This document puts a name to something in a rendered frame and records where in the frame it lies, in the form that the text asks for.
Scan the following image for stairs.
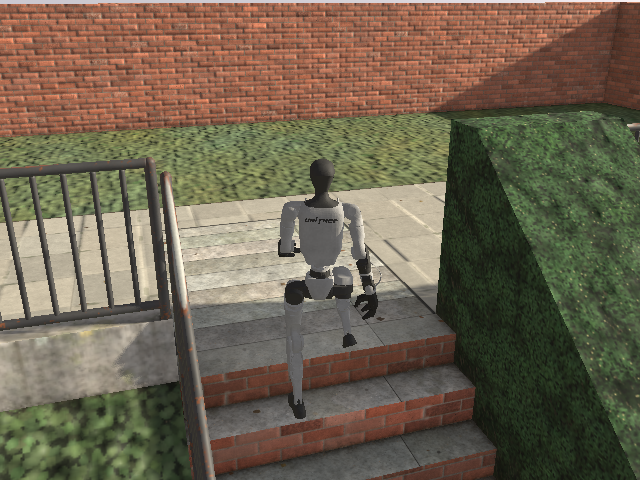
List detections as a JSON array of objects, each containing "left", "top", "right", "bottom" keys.
[{"left": 179, "top": 334, "right": 497, "bottom": 480}]

